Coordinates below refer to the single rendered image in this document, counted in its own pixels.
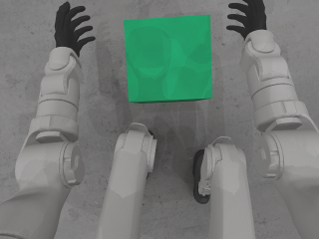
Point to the robot left forearm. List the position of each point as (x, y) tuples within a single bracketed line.
[(58, 104)]

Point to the robot shin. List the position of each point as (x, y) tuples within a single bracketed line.
[(122, 137), (203, 185)]

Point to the robot left upper arm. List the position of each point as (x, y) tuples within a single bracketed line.
[(46, 173)]

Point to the robot right forearm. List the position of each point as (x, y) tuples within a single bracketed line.
[(270, 85)]

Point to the carton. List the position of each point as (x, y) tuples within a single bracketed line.
[(168, 59)]

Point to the right robot shin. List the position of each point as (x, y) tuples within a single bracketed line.
[(203, 185)]

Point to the robot right upper arm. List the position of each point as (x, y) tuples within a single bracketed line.
[(290, 159)]

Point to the left robot shin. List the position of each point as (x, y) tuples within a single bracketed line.
[(122, 137)]

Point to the robot left hand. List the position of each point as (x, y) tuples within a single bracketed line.
[(65, 34)]

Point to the robot right hand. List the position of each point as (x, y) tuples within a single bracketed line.
[(254, 20)]

